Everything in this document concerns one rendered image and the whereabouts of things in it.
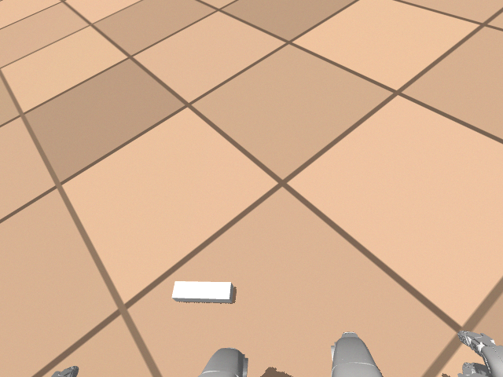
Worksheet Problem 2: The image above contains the carton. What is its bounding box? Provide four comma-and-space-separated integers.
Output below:
172, 281, 233, 303

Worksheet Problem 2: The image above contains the right robot hand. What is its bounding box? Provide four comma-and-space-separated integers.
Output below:
457, 331, 503, 377

